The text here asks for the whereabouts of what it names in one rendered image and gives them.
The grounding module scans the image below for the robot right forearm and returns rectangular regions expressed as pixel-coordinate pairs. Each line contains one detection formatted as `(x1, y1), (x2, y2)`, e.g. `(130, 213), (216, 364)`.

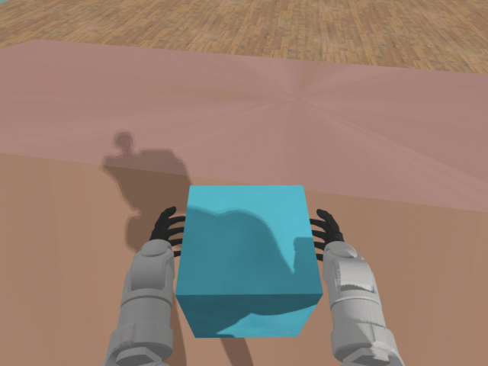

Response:
(323, 241), (405, 366)

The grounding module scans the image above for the robot left forearm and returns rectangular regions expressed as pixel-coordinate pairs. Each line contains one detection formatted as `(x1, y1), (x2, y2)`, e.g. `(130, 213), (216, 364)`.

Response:
(102, 239), (175, 366)

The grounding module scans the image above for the carton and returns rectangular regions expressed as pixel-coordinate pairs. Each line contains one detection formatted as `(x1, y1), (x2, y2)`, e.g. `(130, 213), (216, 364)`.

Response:
(175, 185), (323, 338)

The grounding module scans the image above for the left robot hand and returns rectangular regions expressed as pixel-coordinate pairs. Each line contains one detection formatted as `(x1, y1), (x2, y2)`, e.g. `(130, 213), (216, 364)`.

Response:
(149, 207), (185, 257)

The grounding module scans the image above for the right robot hand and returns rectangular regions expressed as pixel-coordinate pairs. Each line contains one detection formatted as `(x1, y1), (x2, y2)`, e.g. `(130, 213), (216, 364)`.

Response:
(310, 209), (344, 261)

